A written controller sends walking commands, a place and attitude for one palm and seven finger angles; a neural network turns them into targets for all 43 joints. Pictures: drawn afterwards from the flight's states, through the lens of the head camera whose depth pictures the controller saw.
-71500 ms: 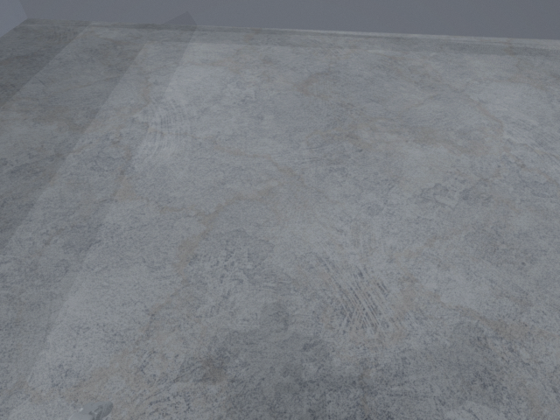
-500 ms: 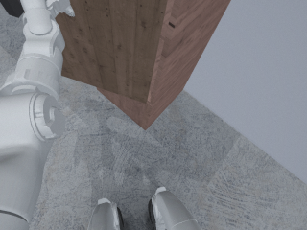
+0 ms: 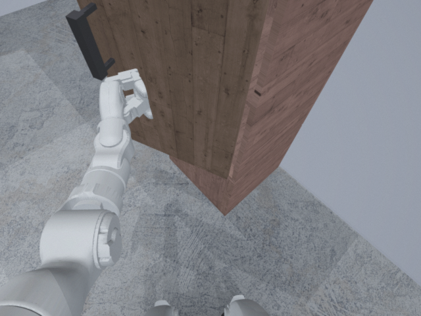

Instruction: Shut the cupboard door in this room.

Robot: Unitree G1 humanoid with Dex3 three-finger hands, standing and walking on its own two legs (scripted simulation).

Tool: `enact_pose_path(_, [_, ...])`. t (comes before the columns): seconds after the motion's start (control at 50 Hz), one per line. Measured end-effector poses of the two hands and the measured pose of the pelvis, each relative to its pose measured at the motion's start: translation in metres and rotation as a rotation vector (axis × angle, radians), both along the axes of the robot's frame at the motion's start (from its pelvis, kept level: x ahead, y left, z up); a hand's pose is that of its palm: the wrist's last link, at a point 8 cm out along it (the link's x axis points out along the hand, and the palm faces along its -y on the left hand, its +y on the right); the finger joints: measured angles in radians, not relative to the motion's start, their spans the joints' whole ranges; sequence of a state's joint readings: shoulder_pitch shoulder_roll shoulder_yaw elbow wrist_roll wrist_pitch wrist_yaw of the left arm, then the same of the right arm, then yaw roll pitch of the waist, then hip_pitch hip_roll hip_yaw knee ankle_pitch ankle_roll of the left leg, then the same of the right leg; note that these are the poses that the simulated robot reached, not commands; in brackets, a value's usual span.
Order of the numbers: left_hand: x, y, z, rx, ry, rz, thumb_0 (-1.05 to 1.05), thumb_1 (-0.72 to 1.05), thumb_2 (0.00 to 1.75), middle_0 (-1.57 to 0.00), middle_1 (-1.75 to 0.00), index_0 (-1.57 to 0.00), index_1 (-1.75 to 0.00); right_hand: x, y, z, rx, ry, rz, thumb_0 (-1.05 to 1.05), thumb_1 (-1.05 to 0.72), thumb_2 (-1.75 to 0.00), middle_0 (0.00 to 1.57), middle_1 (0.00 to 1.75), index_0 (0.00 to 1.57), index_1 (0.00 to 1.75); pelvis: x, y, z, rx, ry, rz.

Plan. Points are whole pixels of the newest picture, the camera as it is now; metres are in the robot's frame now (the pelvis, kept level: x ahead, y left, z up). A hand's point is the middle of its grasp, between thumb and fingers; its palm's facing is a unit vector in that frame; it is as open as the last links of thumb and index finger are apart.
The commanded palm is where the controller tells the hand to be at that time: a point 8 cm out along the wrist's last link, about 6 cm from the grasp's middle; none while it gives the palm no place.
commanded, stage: pull the fist back off the door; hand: left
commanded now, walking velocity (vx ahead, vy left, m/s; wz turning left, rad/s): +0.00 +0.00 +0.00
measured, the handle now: (95, 43) +0.66 +0.19 +0.10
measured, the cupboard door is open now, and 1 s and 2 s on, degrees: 23 23 23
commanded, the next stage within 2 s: draw the hand back to the body in 0.12 s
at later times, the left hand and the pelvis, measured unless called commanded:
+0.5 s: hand (119, 112) +0.46 +0.12 +0.11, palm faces +0.07 -1.00 -0.05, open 3.1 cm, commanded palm +0.41 +0.17 +0.13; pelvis +0.00 +0.00 +0.01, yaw -2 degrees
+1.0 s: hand (31, 198) +0.29 +0.20 +0.16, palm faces +0.20 -0.96 -0.21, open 3.2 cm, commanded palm +0.25 +0.25 +0.18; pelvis -0.01 +0.01 +0.05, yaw +0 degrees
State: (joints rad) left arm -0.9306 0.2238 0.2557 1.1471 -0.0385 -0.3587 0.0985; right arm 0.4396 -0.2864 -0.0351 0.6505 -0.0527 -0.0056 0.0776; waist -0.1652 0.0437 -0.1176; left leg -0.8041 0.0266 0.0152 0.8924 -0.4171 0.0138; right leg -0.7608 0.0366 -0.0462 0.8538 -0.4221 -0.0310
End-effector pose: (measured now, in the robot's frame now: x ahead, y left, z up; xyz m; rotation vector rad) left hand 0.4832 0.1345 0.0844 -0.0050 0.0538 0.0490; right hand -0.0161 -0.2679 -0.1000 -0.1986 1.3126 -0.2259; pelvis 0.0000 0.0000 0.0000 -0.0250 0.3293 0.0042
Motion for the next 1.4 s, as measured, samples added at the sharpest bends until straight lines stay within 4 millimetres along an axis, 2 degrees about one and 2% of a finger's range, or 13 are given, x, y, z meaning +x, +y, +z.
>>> enact_pose_path(0.12, [-0.015, -0.009, 0.015, 0.027, -0.11, -0.01, 0.01, 0.9, 0.9, -1.3, -1.5, -1.3, -1.5, 0.038, 0.003, -0.009, 0.008, -0.109, 0.037, 0.01, -0.91, -0.9, 0.2, 0.3, 0.2, 0.3, -0.003, 0.001, -0.003, 0.007, -0.021, 0.003])
enact_pose_path(0.2, [-0.012, -0.012, 0.018, 0.073, -0.058, -0.021, 0.01, 0.89, 0.9, -1.3, -1.5, -1.3, -1.5, 0.049, 0.011, -0.015, 0.033, -0.141, 0.039, 0.0, -0.91, -0.9, 0.2, 0.3, 0.2, 0.3, -0.008, 0.0, -0.004, 0.011, -0.03, 0.008])
enact_pose_path(0.3, [-0.006, -0.006, 0.015, 0.008, 0.011, 0.025, 0.01, 0.89, 0.9, -1.3, -1.5, -1.3, -1.5, 0.039, 0.019, -0.014, 0.046, -0.136, 0.024, 0.0, -0.91, -0.9, 0.2, 0.3, 0.2, 0.3, -0.013, -0.002, -0.002, 0.015, -0.027, 0.002])
enact_pose_path(0.4, [-0.018, 0.013, 0.028, 0.024, -0.109, 0.036, 0.01, 0.89, 0.9, -1.3, -1.5, -1.3, -1.5, 0.018, 0.02, -0.012, 0.059, -0.108, -0.011, 0.01, -0.91, -0.9, 0.2, 0.3, 0.21, 0.3, -0.009, -0.003, 0.002, 0.021, -0.035, -0.025])
enact_pose_path(0.48, [-0.043, 0.033, 0.03, 0.071, -0.09, 0.019, 0.01, 0.9, 0.9, -1.29, -1.5, -1.3, -1.5, 0.01, 0.019, -0.009, 0.07, -0.093, -0.043, 0.01, -0.91, -0.9, 0.2, 0.3, 0.2, 0.3, -0.004, -0.003, 0.009, 0.021, -0.077, -0.035])
enact_pose_path(0.56, [-0.076, 0.053, 0.028, 0.011, -0.037, 0.04, 0.01, 0.9, 0.9, -1.29, -1.5, -1.3, -1.5, 0.022, 0.014, 0.002, 0.05, -0.133, -0.045, 0.01, -0.91, -0.9, 0.2, 0.3, 0.2, 0.3, -0.001, -0.003, 0.019, 0.016, -0.134, -0.029])
enact_pose_path(0.62, [-0.099, 0.063, 0.038, 0.006, -0.077, 0.043, 0.01, 0.9, 0.9, -1.3, -1.5, -1.3, -1.5, 0.044, 0.009, 0.012, 0.02, -0.209, -0.018, 0.01, -0.91, -0.9, 0.2, 0.3, 0.2, 0.3, -0.002, -0.003, 0.023, 0.012, -0.173, -0.019])
enact_pose_path(0.74, [-0.136, 0.075, 0.062, 0.048, -0.15, 0.001, 0.01, 0.9, 0.9, -1.28, -1.48, -1.29, -1.48, 0.106, 0.011, 0.031, -0.003, -0.413, 0.057, 0.01, -0.91, -0.9, 0.2, 0.3, 0.2, 0.3, -0.008, 0.002, 0.027, 0.01, -0.231, -0.002])
enact_pose_path(0.86, [-0.179, 0.084, 0.075, 0.174, -0.131, 0.027, 0.01, 0.89, 0.9, -1.19, -1.38, -1.2, -1.38, 0.161, 0.031, 0.059, 0.022, -0.582, 0.088, 0.01, -0.91, -0.9, 0.2, 0.3, 0.2, 0.3, -0.01, 0.006, 0.037, 0.021, -0.292, -0.009])
enact_pose_path(0.98, [-0.22, 0.108, 0.081, 0.225, -0.124, 0.12, 0.01, 0.89, 0.9, -1.06, -1.23, -1.06, -1.23, 0.192, 0.056, 0.081, 0.049, -0.646, 0.157, 0.01, -0.91, -0.9, 0.2, 0.3, 0.2, 0.3, -0.009, 0.007, 0.045, 0.022, -0.346, 0.0])
enact_pose_path(1.08, [-0.247, 0.131, 0.092, 0.274, -0.125, 0.202, 0.01, 0.89, 0.89, -0.93, -1.09, -0.93, -1.09, 0.2, 0.07, 0.084, 0.068, -0.652, 0.206, 0.01, -0.91, -0.9, 0.2, 0.3, 0.2, 0.3, -0.008, 0.01, 0.049, 0.02, -0.373, 0.008])
enact_pose_path(1.18, [-0.273, 0.143, 0.111, 0.331, -0.155, 0.252, 0.01, 0.89, 0.9, -0.79, -0.94, -0.8, -0.94, 0.198, 0.078, 0.077, 0.09, -0.628, 0.225, 0.01, -0.91, -0.9, 0.2, 0.3, 0.21, 0.3, -0.003, 0.013, 0.051, 0.022, -0.385, 0.011])
enact_pose_path(1.4, [-0.322, 0.173, 0.131, 0.464, -0.14, 0.371, 0.01, 0.89, 0.89, -0.49, -0.61, -0.5, -0.61, 0.188, 0.069, 0.064, 0.087, -0.574, 0.202, 0.01, -0.91, -0.9, 0.2, 0.3, 0.21, 0.3, 0.005, 0.012, 0.052, 0.023, -0.389, 0.009])
